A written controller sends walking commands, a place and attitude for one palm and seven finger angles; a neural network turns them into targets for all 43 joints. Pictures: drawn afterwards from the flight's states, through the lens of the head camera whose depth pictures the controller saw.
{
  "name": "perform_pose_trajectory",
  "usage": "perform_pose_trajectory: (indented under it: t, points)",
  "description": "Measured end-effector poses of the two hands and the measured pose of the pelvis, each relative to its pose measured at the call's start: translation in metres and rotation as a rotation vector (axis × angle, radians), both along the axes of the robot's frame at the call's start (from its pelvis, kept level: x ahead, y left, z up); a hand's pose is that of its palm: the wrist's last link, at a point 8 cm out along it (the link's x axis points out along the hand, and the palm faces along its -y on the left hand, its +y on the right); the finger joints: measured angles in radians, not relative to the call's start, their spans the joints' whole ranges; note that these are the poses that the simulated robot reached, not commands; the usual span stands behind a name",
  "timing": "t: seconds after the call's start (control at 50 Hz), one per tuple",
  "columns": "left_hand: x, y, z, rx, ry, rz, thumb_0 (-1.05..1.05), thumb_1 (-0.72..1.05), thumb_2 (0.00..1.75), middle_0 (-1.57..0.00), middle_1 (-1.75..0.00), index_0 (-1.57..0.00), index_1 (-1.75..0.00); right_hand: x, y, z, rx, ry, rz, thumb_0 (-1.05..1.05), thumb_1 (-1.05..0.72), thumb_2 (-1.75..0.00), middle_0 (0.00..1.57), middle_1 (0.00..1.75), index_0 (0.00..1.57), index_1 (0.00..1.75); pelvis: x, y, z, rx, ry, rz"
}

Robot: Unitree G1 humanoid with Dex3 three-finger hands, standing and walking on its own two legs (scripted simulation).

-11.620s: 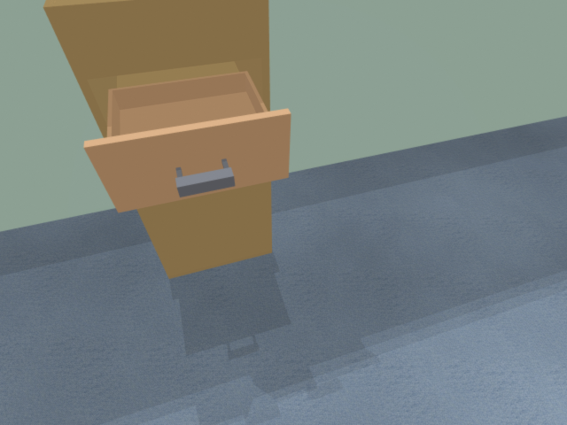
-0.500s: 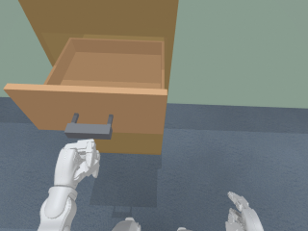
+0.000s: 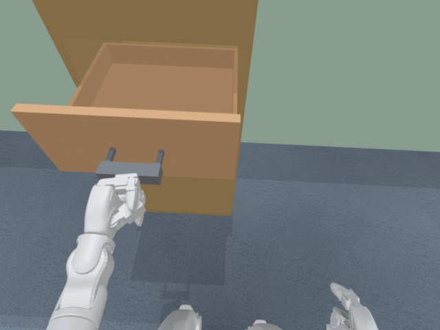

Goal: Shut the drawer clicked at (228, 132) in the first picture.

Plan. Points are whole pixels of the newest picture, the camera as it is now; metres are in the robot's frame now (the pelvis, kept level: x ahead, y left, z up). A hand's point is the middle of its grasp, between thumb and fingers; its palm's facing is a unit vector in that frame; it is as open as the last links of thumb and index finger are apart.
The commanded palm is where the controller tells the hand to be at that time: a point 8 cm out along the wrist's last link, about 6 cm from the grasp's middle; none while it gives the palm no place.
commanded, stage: push the drawer shut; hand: left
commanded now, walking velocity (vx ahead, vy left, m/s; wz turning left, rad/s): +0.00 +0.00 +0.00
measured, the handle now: (133, 163) +0.40 +0.18 +0.06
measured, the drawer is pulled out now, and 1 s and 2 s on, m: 0.23 0.09 0.00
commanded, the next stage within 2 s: none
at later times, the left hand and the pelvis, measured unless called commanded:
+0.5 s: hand (149, 174) +0.38 +0.15 +0.05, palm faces +0.00 -1.00 -0.03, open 3.2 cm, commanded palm +0.38 +0.20 +0.06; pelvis -0.01 +0.01 +0.00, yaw -1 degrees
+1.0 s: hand (155, 144) +0.45 +0.15 +0.05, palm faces +0.00 -1.00 -0.02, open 3.2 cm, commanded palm +0.44 +0.20 +0.06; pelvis -0.01 +0.01 -0.01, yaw -2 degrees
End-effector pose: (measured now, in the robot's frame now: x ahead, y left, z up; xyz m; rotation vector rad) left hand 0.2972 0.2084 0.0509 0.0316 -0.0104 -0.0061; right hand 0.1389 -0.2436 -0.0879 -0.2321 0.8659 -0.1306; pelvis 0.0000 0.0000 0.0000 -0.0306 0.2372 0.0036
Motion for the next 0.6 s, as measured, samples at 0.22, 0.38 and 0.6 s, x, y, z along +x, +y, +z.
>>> perform_pose_trajectory:
  t: [0.22,0.38,0.6]
  points:
    - [0.034,-0.002,0.001,0.003,0.005,-0.001,0.00,0.86,0.95,-1.40,-1.60,-1.40,-1.60,-0.023,-0.002,-0.004,-0.003,0.048,-0.031,0.02,-0.90,-0.90,0.20,0.30,0.20,0.30,-0.007,0.001,0.001,-0.002,0.003,-0.004]
    - [0.050,-0.004,0.004,-0.001,0.001,0.001,0.03,0.88,0.95,-1.40,-1.60,-1.40,-1.60,-0.043,-0.005,-0.005,-0.003,0.097,-0.060,0.01,-0.90,-0.90,0.20,0.30,0.20,0.30,-0.006,0.004,0.002,0.000,0.006,-0.013]
    - [0.079,-0.002,0.001,-0.001,0.002,0.004,-0.01,0.84,0.94,-1.41,-1.60,-1.40,-1.60,-0.067,-0.007,-0.012,-0.018,0.184,-0.085,0.01,-0.90,-0.90,0.20,0.30,0.20,0.30,-0.009,0.006,-0.001,-0.005,0.024,-0.012]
